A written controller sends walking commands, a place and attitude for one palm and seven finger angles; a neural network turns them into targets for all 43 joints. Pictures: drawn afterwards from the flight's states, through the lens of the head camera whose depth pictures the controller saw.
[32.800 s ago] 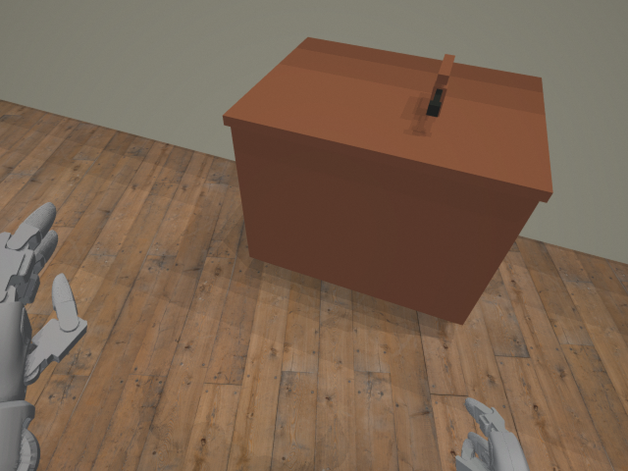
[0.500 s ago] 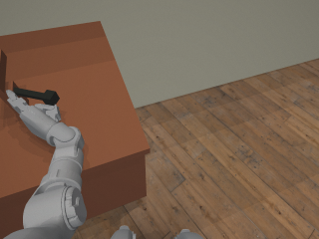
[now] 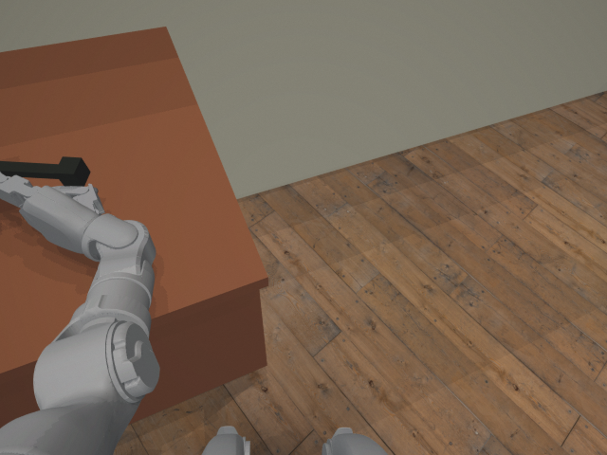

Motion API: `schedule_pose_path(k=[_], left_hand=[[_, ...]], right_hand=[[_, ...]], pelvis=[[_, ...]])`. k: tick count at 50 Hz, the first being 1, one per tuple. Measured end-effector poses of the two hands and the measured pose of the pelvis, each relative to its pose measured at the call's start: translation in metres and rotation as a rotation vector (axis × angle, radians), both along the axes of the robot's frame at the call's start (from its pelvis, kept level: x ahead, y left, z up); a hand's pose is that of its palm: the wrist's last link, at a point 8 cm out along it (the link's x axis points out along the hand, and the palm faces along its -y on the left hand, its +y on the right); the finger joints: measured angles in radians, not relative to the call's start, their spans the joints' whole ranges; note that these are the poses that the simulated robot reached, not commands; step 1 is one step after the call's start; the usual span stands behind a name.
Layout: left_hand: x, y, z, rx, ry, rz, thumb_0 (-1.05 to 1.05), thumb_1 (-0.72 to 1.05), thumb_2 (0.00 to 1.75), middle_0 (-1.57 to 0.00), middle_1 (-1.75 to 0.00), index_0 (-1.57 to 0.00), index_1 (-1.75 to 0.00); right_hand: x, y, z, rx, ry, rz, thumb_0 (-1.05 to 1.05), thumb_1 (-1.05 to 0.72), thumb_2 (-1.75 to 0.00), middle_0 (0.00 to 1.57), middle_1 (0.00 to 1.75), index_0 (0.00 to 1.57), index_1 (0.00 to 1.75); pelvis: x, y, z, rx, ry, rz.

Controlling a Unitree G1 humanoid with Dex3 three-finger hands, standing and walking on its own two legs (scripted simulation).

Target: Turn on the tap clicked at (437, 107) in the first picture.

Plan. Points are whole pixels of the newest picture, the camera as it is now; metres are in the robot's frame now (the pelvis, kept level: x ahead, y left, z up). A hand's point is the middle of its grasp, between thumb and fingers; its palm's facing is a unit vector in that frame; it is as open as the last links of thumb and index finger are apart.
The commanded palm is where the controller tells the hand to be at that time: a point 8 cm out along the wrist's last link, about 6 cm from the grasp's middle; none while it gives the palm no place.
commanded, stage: push the lever round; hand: left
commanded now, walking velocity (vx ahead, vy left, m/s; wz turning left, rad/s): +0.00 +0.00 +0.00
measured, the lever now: (73, 172) +0.48 +0.27 +0.07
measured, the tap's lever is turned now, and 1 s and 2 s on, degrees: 66 71 71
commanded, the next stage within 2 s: none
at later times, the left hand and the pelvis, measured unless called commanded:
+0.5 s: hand (98, 186) +0.48 +0.25 +0.05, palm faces +0.88 -0.45 -0.13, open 8.3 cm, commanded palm +0.45 +0.25 +0.06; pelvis +0.00 -0.01 +0.00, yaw +0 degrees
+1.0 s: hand (99, 183) +0.48 +0.25 +0.05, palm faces +0.89 -0.42 -0.14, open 8.3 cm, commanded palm +0.47 +0.26 +0.06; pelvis +0.00 -0.02 +0.00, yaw +0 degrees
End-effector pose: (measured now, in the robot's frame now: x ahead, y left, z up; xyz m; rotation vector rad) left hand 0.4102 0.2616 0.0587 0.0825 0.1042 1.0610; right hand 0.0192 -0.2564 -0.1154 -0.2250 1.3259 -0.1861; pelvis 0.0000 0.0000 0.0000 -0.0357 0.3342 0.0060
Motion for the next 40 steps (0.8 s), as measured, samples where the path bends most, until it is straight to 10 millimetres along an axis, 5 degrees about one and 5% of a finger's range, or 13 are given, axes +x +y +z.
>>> schedule_pose_path(k=[40], left_hand=[[0.012, -0.008, 0.000, 0.000, 0.019, 0.062, 0.05, 0.96, 0.92, -0.15, -0.15, 0.00, 0.00]], right_hand=[[-0.016, -0.018, 0.001, -0.019, 0.008, -0.005, 0.00, -0.90, -0.90, 0.20, 0.30, 0.20, 0.30]], pelvis=[[-0.001, -0.018, -0.001, 0.006, 0.028, -0.002]])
